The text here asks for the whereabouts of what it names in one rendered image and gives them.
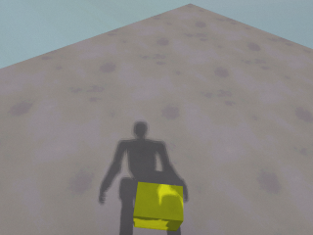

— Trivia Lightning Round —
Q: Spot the carton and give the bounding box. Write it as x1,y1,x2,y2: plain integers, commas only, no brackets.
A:
133,181,184,231

